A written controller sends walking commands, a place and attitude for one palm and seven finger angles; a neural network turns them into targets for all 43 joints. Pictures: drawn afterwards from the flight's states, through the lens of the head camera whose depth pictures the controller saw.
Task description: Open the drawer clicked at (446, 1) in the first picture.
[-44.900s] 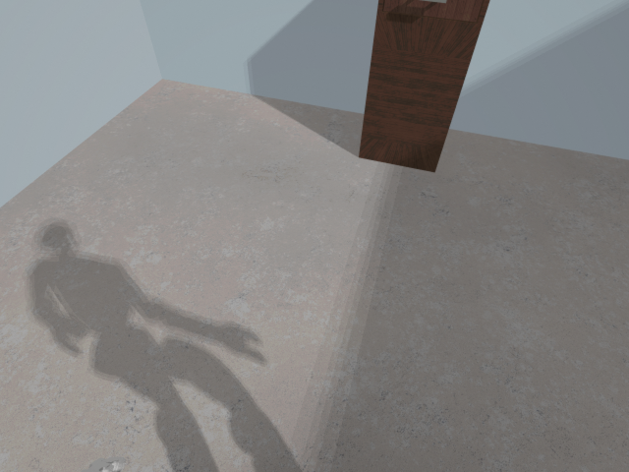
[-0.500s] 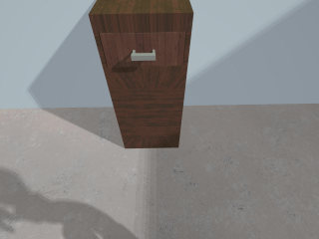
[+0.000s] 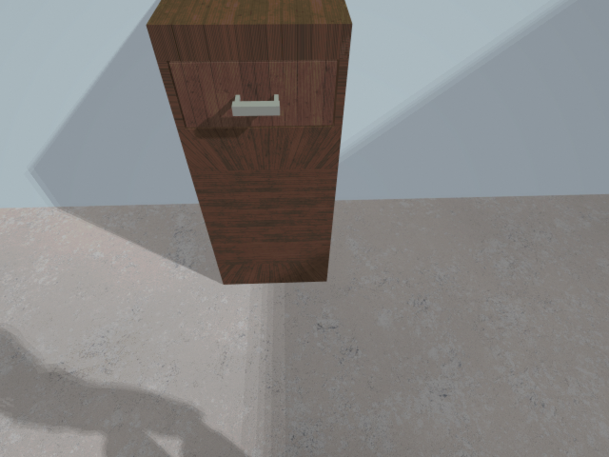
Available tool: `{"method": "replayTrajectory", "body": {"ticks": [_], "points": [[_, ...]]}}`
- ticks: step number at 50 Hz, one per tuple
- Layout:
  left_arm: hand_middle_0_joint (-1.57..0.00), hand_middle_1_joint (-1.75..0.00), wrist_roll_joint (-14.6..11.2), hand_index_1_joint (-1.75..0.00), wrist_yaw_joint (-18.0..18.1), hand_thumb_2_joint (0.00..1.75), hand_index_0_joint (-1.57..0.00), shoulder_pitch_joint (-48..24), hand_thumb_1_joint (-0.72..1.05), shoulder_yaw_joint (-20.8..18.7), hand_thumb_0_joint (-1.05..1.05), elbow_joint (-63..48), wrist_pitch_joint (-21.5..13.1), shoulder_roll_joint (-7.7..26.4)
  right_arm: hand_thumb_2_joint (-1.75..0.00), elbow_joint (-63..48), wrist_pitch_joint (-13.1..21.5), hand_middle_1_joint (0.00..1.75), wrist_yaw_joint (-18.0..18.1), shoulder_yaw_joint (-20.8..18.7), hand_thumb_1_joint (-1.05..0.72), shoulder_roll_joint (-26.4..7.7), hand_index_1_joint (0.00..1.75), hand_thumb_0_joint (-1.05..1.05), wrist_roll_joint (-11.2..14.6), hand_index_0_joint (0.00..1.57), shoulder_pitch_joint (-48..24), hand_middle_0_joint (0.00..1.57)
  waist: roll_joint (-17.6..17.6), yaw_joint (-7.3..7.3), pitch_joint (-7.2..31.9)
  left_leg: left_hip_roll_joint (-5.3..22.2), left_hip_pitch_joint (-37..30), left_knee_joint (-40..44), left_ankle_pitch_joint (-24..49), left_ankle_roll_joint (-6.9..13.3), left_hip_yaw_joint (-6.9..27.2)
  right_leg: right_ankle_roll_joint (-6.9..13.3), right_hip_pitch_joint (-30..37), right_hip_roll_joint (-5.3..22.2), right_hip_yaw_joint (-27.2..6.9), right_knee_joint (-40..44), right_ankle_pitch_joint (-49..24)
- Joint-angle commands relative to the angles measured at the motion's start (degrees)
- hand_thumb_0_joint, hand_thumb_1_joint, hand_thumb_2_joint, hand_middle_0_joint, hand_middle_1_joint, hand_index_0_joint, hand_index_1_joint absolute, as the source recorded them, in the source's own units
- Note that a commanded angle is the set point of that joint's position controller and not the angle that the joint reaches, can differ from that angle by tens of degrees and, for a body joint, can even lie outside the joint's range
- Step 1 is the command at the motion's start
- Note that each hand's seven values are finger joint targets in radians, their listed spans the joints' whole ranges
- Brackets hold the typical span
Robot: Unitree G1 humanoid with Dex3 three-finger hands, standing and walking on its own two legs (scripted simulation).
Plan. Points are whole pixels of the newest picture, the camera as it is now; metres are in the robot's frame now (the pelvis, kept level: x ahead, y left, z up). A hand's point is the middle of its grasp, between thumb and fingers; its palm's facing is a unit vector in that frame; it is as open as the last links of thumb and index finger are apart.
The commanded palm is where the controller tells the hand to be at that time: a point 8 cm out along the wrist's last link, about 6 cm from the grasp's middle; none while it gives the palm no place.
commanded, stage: look to check the result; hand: left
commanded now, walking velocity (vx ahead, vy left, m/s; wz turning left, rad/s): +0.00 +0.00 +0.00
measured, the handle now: (256, 103) +0.82 +0.15 +0.03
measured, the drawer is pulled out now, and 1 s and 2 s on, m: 0.00 0.00 0.00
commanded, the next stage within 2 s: take the last steps up to it in 0.44 s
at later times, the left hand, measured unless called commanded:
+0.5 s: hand out of the picture +0.07 +0.23 -0.16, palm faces +0.00 -0.95 -0.31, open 7.4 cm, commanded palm none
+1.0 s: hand out of the picture +0.04 +0.16 -0.19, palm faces +0.10 -0.98 -0.19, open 7.4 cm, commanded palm none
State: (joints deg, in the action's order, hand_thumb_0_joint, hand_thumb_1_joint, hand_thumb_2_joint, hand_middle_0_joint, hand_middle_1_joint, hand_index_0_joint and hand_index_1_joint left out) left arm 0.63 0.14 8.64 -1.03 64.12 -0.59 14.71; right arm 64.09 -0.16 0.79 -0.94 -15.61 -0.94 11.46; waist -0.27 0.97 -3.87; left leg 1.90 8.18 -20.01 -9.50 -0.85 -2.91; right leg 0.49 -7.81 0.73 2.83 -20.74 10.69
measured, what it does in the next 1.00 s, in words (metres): shifts its weight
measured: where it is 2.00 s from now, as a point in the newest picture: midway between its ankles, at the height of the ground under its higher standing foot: (342, 440)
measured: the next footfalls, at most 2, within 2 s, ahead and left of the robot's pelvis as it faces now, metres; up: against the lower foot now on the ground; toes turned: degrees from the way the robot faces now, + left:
left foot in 1.08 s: +0.17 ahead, +0.12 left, +0.00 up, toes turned +9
right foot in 1.38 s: +0.32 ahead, -0.17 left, +0.00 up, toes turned -7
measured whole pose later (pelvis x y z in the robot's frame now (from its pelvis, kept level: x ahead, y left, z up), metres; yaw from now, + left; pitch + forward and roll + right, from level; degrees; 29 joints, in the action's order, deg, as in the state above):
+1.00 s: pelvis +0.09 -0.02 -0.02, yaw +3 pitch -1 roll +0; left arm 1.6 0.7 19.5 -3.0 65.6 -2.1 9.1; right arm 66.0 -1.5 0.9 -1.8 -7.0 -0.9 18.3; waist 0.7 -0.4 -4.6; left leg 3.8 17.5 -49.3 -32.0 -0.3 -4.4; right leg 2.5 -4.0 -0.1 5.8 -28.9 23.9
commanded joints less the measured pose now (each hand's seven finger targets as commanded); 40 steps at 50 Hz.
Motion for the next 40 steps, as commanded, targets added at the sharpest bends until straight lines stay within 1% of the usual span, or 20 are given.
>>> {"method": "replayTrajectory", "body": {"ticks": [1, 2, 7, 10, 12, 14, 16, 18, 22, 25, 28, 30, 31, 33, 34, 35, 36, 37, 39, 40], "points": [[-0.2, -0.3, 0.01, -0.3, 0.87, 0.9, -0.2, -0.13, 0.9, -1.85, 0.0, -2.38, -1.21, 10.83, -0.9, -2.7, 0.8, 0.3, 0.2, -1.39, -0.9, -8.74, 0.3, 0.0, -0.09, 0.2, -0.44, 0.2, -0.24, -0.18, 2.38, 5.11, -0.98, 3.91, 2.51, 1.46, 4.98, 1.66, -0.97, 6.21, -6.18, 5.87, -2.58], [-0.2, -0.3, -0.02, -0.3, 0.85, 0.9, -0.2, -0.24, 0.9, -1.83, 0.0, -2.35, -1.17, 10.73, -0.9, -2.67, 0.78, 0.3, 0.19, -1.36, -0.9, -8.84, 0.3, 0.0, -0.1, 0.2, -0.5, 0.2, -0.38, -0.26, 1.95, 5.06, -0.71, 4.12, 2.09, 1.38, 5.0, 1.63, -0.95, 6.21, -6.17, 6.09, -2.14], [-0.2, -0.3, -0.06, -0.3, 0.84, 0.9, -0.2, -0.22, 0.9, -1.7, 0.0, -1.89, -1.2, 11.18, -0.9, -2.83, 0.87, 0.3, 0.19, -1.29, -0.9, -9.5, 0.3, 0.0, -0.02, 0.2, -1.27, 0.2, -1.14, -0.3, 3.53, 5.45, -1.94, 4.21, 3.72, 1.44, 5.0, 1.53, 0.07, 6.26, -5.88, 5.8, -4.42], [-0.2, -0.3, -0.01, -0.3, 0.87, 0.9, -0.2, -0.13, 0.9, -1.8, 0.0, -1.87, -1.3, 11.65, -0.9, -3.1, 0.8, 0.3, 0.21, -1.4, -0.9, -10.19, 0.3, 0.0, 0.11, 0.2, -1.83, 0.2, 0.51, -0.38, 3.1, 5.46, -2.55, 4.11, 4.43, 1.49, 5.02, 1.51, -0.55, 6.23, -5.89, 5.97, -5.25], [-0.2, -0.3, -0.03, -0.3, 0.89, 0.9, -0.2, -0.48, 0.9, -1.69, 0.0, -1.88, -1.28, 11.59, -0.9, -2.93, 0.84, 0.3, 0.16, -1.33, -0.9, -9.9, 0.3, 0.0, 0.05, 0.2, -1.87, 0.2, -0.04, -0.29, 3.27, 5.5, -2.32, 4.3, 4.85, 1.49, 5.08, 1.43, 0.24, 6.39, -5.72, 5.92, -5.87], [-0.2, -0.3, -0.09, -0.3, 0.92, 0.9, -0.2, -0.24, 0.9, -1.67, 0.0, -1.72, -1.41, 11.73, -0.9, -2.96, 0.89, 0.3, 0.21, -1.32, -0.9, -10.17, 0.3, 0.0, 0.03, 0.2, -2.13, 0.2, 0.5, -0.29, 4.47, 5.53, -3.3, 3.98, 6.14, 1.52, 5.1, 1.51, 0.9, 6.52, -5.7, 5.72, -7.83], [-0.2, -0.3, -0.04, -0.3, 0.99, 0.9, -0.2, -0.47, 0.9, -1.7, 0.0, -1.84, -1.46, 11.96, -0.9, -2.99, 0.8, 0.3, 0.18, -1.42, -0.9, -10.17, 0.3, 0.0, 0.05, 0.2, -2.46, 0.2, 1.13, -0.23, 3.97, 5.59, -3.31, 3.85, 6.38, 1.47, 4.91, 1.45, 0.72, 6.68, -5.31, 5.79, -8.6], [-0.2, -0.3, -0.07, -0.3, 1.04, 0.9, -0.2, -0.63, 0.9, -1.72, 0.0, -1.92, -1.51, 12.04, -0.9, -3.02, 0.88, 0.3, 0.21, -1.43, -0.9, -10.41, 0.3, 0.0, 0.05, 0.2, -2.71, 0.2, 0.61, -0.24, 4.58, 5.62, -3.61, 3.93, 7.32, 1.45, 4.94, 1.52, 1.39, 6.58, -5.54, 5.46, -10.01], [-0.2, -0.3, -0.03, -0.3, 1.04, 0.9, -0.2, -0.77, 0.9, -1.75, 0.0, -2.04, -1.49, 12.19, -0.9, -3.05, 0.87, 0.3, 0.17, -1.35, -0.9, -10.31, 0.3, 0.0, 0.01, 0.2, -3.14, 0.2, 0.03, -0.36, 3.86, 5.55, -3.34, 4.23, 7.52, 1.35, 4.88, 1.42, 1.5, 6.66, -5.4, 5.58, -10.2], [-0.2, -0.3, 0.02, -0.3, 1.03, 0.9, -0.2, -0.69, 0.9, -1.92, 0.0, -2.23, -1.6, 12.45, -0.9, -3.33, 0.95, 0.3, 0.22, -1.43, -0.9, -10.89, 0.3, 0.0, 0.11, 0.2, -3.42, 0.2, 0.78, -0.47, 4.48, 5.64, -4.07, 4.0, 8.3, 1.43, 4.94, 1.48, 1.55, 6.62, -5.44, 5.6, -10.94], [-0.2, -0.3, -0.03, -0.3, 0.99, 0.9, -0.2, -1.2, 0.9, -1.77, 0.0, -2.29, -1.5, 12.29, -0.9, -3.15, 0.98, 0.3, 0.18, -1.32, -0.9, -10.73, 0.3, 0.0, -0.01, 0.2, -3.5, 0.2, 0.15, -0.4, 3.79, 5.63, -3.37, 4.54, 7.54, 1.28, 4.89, 1.36, 1.91, 6.66, -5.29, 5.8, -10.12], [-0.2, -0.3, -0.26, -0.3, 1.24, 0.9, -0.2, 1.86, 0.9, -0.55, 0.0, -0.72, -0.8, 6.23, -0.9, -1.73, 0.41, 0.3, 0.07, 0.16, -0.9, -4.29, 0.3, 0.0, -0.18, 0.2, -1.07, 0.2, 0.07, -0.34, 4.69, 5.45, -3.91, 4.08, 5.03, 0.53, 4.18, 0.41, 1.62, 6.27, -4.81, 5.68, -5.7], [-0.2, -0.3, -0.22, -0.3, 1.2, 0.9, -0.2, 2.37, 0.9, -0.24, 0.0, -0.22, -0.43, 5.73, -0.9, -1.04, 0.09, 0.3, 0.02, 0.28, -0.9, -3.54, 0.3, 0.0, -0.41, 0.2, 0.32, 0.2, -0.25, -0.12, 3.9, 5.24, -3.2, 3.83, 1.35, 0.43, 3.99, 0.3, 1.45, 5.89, -4.34, 5.28, -1.05], [-0.2, -0.3, 0.07, -0.3, 0.77, 0.9, -0.2, 3.17, 0.9, -0.67, 0.0, 0.03, 0.08, 6.14, -0.9, -0.64, -0.17, 0.3, -0.12, -0.07, -0.9, -4.1, 0.3, 0.0, -0.72, 0.2, 1.26, 0.2, -0.81, -0.17, 0.52, 5.09, -0.92, 3.54, -7.53, 0.81, 4.32, 0.87, -1.39, 5.08, -4.17, 3.41, 7.45], [-0.2, -0.3, 0.21, -0.3, 0.51, 0.9, -0.2, 3.38, 0.9, -0.94, 0.0, -0.06, 0.22, 6.13, -0.9, -0.63, -0.2, 0.3, -0.18, -0.37, -0.9, -4.21, 0.3, 0.0, -0.84, 0.2, 1.65, 0.2, -0.73, -0.06, -0.79, 5.46, -0.03, 3.87, -11.35, 1.21, 4.9, 1.08, -2.89, 4.67, -3.74, 2.3, 10.13], [-0.2, -0.3, 0.33, -0.3, 0.26, 0.9, -0.2, 4.13, 0.9, -1.16, 0.0, -0.17, 0.2, 6.08, -0.9, -0.81, -0.18, 0.3, -0.22, -0.63, -0.9, -4.58, 0.3, 0.0, -0.76, 0.2, 2.13, 0.2, -1.35, -0.21, -0.83, 6.05, -0.21, 4.05, -14.7, 1.77, 5.73, 1.27, -4.41, 4.29, -3.61, 1.28, 12.27], [-0.2, -0.3, 0.42, -0.3, 0.03, 0.9, -0.2, 3.72, 0.9, -1.27, 0.0, -0.43, 0.2, 5.8, -0.9, -0.62, -0.12, 0.3, -0.22, -0.91, -0.9, -4.45, 0.3, 0.0, -0.91, 0.2, 2.9, 0.2, -2.68, 0.23, -2.65, 6.87, 0.94, 4.55, -16.1, 2.41, 6.99, 1.33, -5.46, 3.84, -2.55, -0.49, 12.12], [-0.2, -0.3, 0.45, -0.3, -0.17, 0.9, -0.2, 4.09, 0.9, -1.37, 0.0, -0.6, 0.11, 5.26, -0.9, -0.61, 0.01, 0.3, -0.19, -1.1, -0.9, -4.47, 0.3, 0.0, -0.94, 0.2, 3.48, 0.2, -3.53, 0.06, -3.79, 7.75, 1.49, 4.92, -16.54, 3.12, 8.39, 1.38, -6.49, 3.33, -1.94, -2.36, 11.13], [-0.2, -0.3, 0.54, -0.3, -0.43, 0.9, -0.2, 5.31, 0.9, -1.59, 0.0, -0.9, -0.19, 4.2, -0.9, -0.57, 0.26, 0.3, 0.04, -1.6, -0.9, -4.51, 0.3, 0.0, -0.94, 0.2, 5.0, 0.2, -4.31, 0.02, -4.53, 9.17, 2.15, 4.19, -15.49, 4.29, 9.9, 1.51, -7.0, 2.73, -0.77, -5.27, 9.02], [-0.2, -0.3, 0.52, -0.3, -0.46, 0.9, -0.2, 6.49, 0.9, -1.76, 0.0, -0.85, -0.49, 3.97, -0.9, -0.72, 0.4, 0.3, 0.15, -1.88, -0.9, -4.18, 0.3, 0.0, -0.74, 0.2, 5.55, 0.2, -3.67, -0.38, -3.72, 9.37, 1.69, 2.79, -13.91, 4.61, 9.81, 1.66, -6.89, 2.93, -0.91, -5.53, 8.2]]}}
